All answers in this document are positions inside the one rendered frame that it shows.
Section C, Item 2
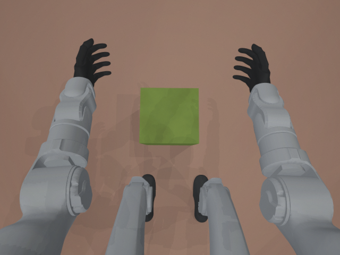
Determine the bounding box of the robot right shin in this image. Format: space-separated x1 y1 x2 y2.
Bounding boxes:
198 177 231 215

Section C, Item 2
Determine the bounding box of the robot left upper arm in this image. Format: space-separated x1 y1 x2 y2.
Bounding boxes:
0 165 92 255

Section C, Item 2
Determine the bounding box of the right robot hand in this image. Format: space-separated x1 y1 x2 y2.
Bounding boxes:
233 44 270 93

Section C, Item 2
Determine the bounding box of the right robot thigh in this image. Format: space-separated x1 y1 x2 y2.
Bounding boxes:
200 183 250 255

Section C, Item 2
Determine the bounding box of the robot right forearm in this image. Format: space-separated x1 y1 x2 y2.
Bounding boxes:
247 83 334 218

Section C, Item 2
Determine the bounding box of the robot left forearm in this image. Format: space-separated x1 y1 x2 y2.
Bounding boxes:
20 77 97 213

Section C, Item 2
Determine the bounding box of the left robot hand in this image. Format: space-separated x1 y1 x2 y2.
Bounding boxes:
74 38 111 87

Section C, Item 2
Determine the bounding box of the carton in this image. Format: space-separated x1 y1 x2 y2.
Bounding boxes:
139 88 199 146

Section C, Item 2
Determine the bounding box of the robot right upper arm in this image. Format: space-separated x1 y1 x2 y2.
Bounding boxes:
259 175 340 255

